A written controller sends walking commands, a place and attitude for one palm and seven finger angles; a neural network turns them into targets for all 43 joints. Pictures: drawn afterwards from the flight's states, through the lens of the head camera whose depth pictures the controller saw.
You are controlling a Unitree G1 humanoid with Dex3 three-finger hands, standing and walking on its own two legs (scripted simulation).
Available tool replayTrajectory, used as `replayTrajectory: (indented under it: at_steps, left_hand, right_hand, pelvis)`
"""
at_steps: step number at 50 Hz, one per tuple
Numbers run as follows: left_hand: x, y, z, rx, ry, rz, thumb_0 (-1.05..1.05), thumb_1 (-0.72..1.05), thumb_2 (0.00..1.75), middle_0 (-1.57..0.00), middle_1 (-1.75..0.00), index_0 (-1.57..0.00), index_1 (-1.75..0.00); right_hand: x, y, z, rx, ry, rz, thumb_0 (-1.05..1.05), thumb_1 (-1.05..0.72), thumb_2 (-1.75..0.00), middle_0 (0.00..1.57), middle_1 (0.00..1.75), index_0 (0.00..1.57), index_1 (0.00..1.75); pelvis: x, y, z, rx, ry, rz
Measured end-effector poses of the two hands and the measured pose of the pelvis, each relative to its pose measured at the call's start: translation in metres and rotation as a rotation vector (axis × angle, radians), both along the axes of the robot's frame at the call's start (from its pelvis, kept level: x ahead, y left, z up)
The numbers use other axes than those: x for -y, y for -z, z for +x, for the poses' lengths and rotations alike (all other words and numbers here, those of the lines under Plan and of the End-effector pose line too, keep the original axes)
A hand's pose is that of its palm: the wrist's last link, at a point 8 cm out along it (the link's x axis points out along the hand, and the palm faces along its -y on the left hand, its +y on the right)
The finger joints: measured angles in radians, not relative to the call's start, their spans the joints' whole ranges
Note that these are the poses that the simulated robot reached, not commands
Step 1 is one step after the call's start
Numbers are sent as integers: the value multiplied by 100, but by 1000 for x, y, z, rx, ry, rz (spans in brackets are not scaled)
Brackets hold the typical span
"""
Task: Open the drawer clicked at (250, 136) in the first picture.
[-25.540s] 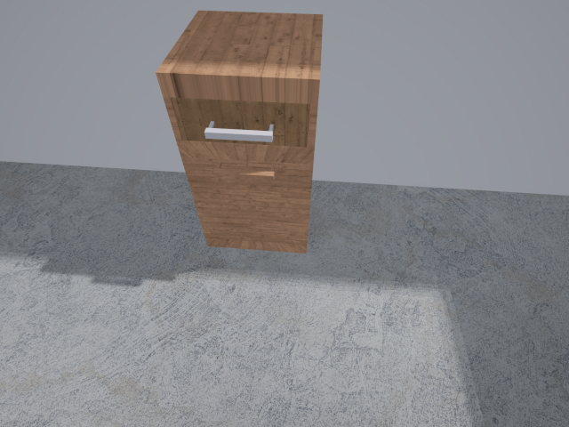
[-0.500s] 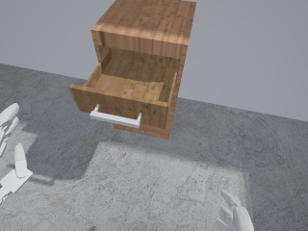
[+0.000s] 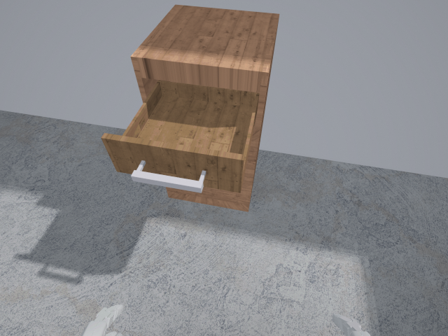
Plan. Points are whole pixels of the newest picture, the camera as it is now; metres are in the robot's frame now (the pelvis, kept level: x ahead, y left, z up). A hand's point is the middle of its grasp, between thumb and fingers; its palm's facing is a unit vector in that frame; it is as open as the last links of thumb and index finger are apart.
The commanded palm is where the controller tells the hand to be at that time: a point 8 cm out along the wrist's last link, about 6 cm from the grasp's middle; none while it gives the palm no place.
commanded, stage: let the arm hang, fingers relaxed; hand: left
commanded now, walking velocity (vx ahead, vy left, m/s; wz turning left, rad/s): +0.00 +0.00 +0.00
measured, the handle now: (169, 175) +0.52 +0.17 -0.11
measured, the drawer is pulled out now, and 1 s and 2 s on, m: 0.29 0.29 0.29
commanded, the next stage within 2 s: look to check the result in 0.88 s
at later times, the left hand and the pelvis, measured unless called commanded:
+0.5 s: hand out of the picture -0.04 +0.18 -0.16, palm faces +0.01 -0.97 -0.22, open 7.4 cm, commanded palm none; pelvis -0.01 +0.00 +0.01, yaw -1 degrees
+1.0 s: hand out of the picture -0.03 +0.15 -0.16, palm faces +0.03 -0.99 -0.17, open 7.4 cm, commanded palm none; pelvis +0.00 -0.01 +0.01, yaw -1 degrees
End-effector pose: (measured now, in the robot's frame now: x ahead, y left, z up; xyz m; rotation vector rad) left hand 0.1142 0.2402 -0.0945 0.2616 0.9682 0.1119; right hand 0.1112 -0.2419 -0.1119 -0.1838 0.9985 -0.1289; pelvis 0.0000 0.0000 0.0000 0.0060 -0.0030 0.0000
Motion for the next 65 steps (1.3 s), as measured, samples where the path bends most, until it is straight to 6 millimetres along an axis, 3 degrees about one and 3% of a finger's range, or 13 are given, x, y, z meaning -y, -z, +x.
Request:
replayTrajectory:
  at_steps: [3,10,15,19,24,35,51,65]
  left_hand:
    - [26,32,-45,-176,-40,-100,1,92,89,-20,-30,-20,-30]
    - [7,39,-110,-345,-125,-71,-2,97,89,-21,-30,-20,-30]
    - [-2,33,-145,-453,-149,-38,-1,94,89,-20,-30,-20,-30]
    - [-2,30,-159,-493,-159,-26,0,92,89,-20,-30,-20,-30]
    - [6,30,-159,-495,-159,-38,0,91,89,-20,-30,-20,-30]
    - [37,39,-137,-444,-134,-99,0,91,89,-20,-30,-20,-30]
    - [44,38,-143,-490,-158,-101,0,91,89,-20,-30,-20,-30]
    - [51,39,-134,-491,-164,-109,0,90,89,-20,-30,-20,-30]
  right_hand:
    - [-5,2,-37,-121,10,-13,1,-91,-90,20,30,20,30]
    - [-9,9,-108,-358,44,-14,1,-92,-90,20,30,20,30]
    - [-15,15,-136,-419,81,11,1,-91,-90,20,30,20,30]
    - [-24,19,-146,-439,95,38,1,-91,-90,20,30,20,30]
    - [-35,24,-150,-442,101,71,0,-91,-90,20,30,20,30]
    - [-46,25,-149,-434,117,101,0,-91,-90,20,30,20,30]
    - [-38,23,-156,-487,139,88,0,-91,-90,20,30,20,30]
    - [-34,23,-138,-474,134,87,0,-91,-90,20,30,20,30]
  pelvis:
    - [2,-4,-3,16,1,-4]
    - [2,-10,-12,21,-7,-19]
    - [-1,-12,-12,23,-2,-19]
    - [-3,-13,-12,26,4,-15]
    - [-3,-14,-11,32,9,-11]
    - [2,-14,-10,37,13,-7]
    - [8,-14,-3,27,10,-7]
    - [14,-14,7,23,6,-7]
